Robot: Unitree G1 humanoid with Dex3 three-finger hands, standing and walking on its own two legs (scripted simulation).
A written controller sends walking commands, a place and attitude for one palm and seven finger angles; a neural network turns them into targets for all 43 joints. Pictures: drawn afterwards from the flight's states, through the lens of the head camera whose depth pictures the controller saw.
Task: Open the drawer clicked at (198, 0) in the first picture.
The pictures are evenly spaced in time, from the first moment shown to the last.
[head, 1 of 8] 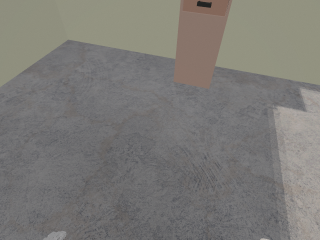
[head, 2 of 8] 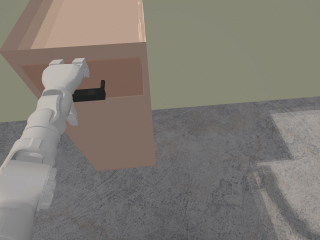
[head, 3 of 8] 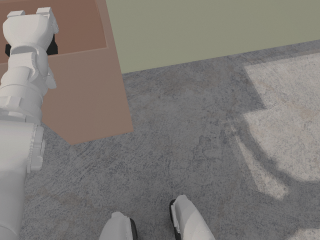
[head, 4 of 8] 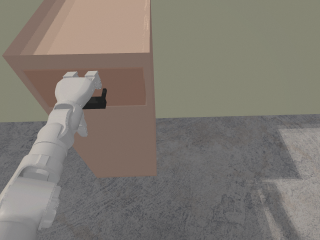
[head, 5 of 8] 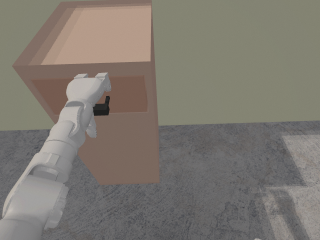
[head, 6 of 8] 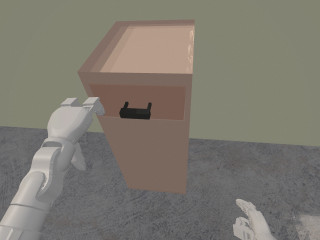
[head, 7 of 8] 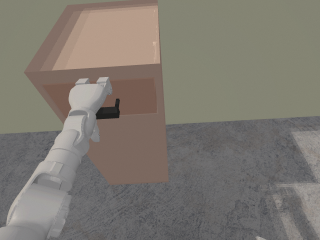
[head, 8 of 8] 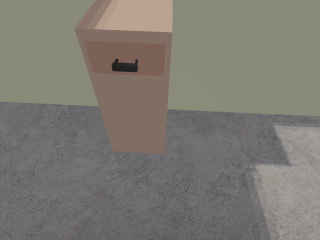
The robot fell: no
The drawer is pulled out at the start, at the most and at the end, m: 0.00 0.00 0.00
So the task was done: no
